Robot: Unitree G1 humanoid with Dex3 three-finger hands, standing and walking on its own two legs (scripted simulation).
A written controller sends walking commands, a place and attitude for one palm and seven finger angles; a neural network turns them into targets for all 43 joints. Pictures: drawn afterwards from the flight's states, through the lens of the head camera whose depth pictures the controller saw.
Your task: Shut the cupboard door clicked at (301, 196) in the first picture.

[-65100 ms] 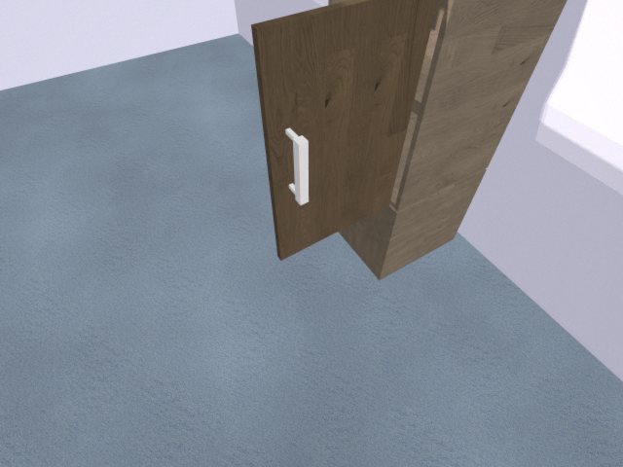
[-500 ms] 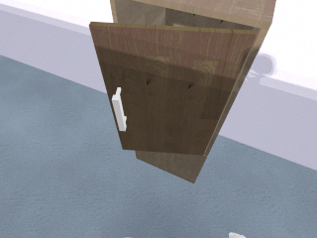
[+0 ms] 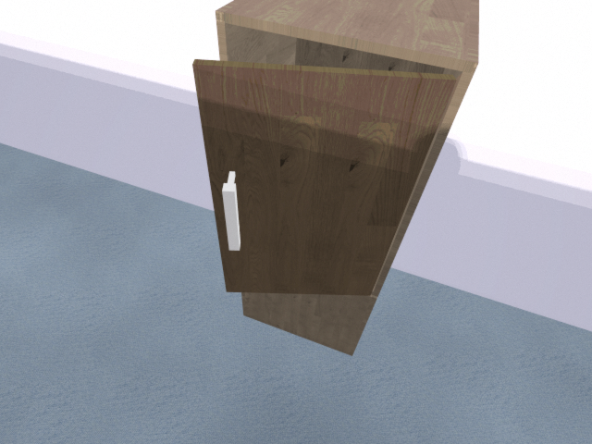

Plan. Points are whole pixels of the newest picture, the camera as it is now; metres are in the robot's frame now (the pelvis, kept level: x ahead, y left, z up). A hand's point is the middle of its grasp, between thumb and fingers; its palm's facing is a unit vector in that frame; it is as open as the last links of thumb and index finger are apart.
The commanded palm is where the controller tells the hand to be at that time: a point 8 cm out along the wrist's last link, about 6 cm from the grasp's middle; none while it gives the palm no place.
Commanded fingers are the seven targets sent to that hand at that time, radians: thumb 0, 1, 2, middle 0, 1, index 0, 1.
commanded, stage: come to a stop and stand still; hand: left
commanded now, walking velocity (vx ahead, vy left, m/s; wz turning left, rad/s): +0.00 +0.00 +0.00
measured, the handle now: (233, 212) +0.52 +0.15 -0.01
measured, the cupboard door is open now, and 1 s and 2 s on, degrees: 21 21 21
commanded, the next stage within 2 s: look again from close up in 0.40 s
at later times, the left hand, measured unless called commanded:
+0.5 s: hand out of the picture -0.06 +0.22 -0.17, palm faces +0.02 -0.97 -0.25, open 7.4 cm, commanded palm none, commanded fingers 0.00 0.90 0.90 -0.20 -0.30 -0.20 -0.30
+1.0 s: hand out of the picture +0.00 +0.20 -0.16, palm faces +0.00 -0.97 -0.24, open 7.4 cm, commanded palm none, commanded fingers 0.00 0.90 0.90 -0.20 -0.30 -0.20 -0.30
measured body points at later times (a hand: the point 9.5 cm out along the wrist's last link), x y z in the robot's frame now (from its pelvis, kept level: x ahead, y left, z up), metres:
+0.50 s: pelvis -0.03 +0.01 +0.01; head -0.04 +0.02 +0.46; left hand -0.06 +0.27 -0.15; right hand +0.02 -0.26 -0.13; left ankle +0.04 +0.08 -0.73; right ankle -0.01 -0.14 -0.73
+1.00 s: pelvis -0.01 +0.00 +0.01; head -0.02 +0.01 +0.46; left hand +0.01 +0.25 -0.14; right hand +0.03 -0.26 -0.13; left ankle +0.04 +0.08 -0.73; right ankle -0.01 -0.14 -0.73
